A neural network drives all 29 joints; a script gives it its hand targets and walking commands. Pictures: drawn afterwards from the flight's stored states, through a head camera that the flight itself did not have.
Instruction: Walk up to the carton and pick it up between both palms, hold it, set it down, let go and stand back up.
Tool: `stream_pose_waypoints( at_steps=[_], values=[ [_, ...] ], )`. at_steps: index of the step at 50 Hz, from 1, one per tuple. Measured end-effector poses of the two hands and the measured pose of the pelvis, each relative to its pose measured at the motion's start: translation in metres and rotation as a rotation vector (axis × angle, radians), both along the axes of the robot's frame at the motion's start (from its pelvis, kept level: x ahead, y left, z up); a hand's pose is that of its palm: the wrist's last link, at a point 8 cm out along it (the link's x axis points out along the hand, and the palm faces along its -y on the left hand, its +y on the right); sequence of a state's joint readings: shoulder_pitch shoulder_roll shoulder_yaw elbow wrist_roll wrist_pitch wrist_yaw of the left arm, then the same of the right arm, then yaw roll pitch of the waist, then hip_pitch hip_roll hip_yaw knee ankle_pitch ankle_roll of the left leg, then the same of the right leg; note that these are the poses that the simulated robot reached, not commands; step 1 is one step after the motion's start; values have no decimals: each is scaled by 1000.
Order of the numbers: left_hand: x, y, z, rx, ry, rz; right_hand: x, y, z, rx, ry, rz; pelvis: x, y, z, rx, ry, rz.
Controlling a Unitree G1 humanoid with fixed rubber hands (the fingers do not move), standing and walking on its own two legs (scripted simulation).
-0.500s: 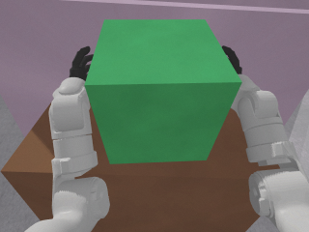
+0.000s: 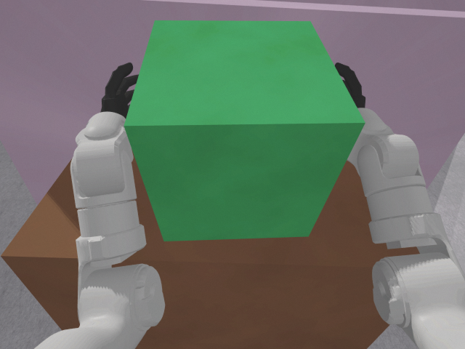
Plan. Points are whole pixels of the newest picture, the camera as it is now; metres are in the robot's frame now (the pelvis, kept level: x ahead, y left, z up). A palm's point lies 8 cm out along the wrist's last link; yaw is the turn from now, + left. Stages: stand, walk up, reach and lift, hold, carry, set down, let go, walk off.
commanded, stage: set down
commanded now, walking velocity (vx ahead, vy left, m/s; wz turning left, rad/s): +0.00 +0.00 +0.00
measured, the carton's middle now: (235, 133) +0.39 +0.01 +0.23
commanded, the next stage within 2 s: none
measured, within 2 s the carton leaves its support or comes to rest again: neither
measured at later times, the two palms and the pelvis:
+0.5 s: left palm (130, 143) +0.40 +0.18 +0.21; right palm (327, 154) +0.39 -0.16 +0.19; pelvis +0.02 +0.00 +0.00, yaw +2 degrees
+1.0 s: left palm (133, 148) +0.41 +0.18 +0.19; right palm (323, 158) +0.40 -0.16 +0.18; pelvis +0.02 +0.00 +0.00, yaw +2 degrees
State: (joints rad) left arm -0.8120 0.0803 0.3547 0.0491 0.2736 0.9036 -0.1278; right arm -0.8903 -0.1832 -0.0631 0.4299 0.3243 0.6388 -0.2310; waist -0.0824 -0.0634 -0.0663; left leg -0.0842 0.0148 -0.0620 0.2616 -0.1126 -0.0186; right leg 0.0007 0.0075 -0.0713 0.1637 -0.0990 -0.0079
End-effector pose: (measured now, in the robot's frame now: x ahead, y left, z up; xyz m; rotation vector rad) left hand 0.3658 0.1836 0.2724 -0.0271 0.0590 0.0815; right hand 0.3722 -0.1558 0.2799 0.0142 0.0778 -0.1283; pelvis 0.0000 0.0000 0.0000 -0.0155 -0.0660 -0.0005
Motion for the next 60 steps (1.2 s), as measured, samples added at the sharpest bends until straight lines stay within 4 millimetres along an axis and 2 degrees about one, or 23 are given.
stream_pose_waypoints(
  at_steps=[5, 9, 19, 25, 32, 47, 60],
  values=[
    [7, 4, 6, 11, -42, -2, 7, 4, 3, 5, -53, 1, -1, 0, 0, 1, -5, 5],
    [16, 9, 1, 32, -57, -3, 16, 8, -6, -1, -80, 4, 1, 0, 0, 2, -7, 13],
    [26, 9, -46, 76, -49, -6, 24, 9, -67, -41, -79, -3, 14, 1, 1, 2, -6, 30],
    [31, 0, -63, 72, -36, -14, 23, 1, -88, -67, -69, -19, 17, 3, 1, 1, -9, 26],
    [37, -7, -63, 70, -43, -26, 24, -6, -89, -74, -76, -36, 18, 4, 1, 2, -10, 17],
    [41, 1, -76, 78, -3, -16, 31, 2, -100, -87, -44, -19, 19, 4, 1, 2, 5, 33],
    [51, -9, -89, 70, 38, -40, 33, -8, -112, -99, -6, -33, 15, 2, 1, 2, 36, 36]
  ],
)
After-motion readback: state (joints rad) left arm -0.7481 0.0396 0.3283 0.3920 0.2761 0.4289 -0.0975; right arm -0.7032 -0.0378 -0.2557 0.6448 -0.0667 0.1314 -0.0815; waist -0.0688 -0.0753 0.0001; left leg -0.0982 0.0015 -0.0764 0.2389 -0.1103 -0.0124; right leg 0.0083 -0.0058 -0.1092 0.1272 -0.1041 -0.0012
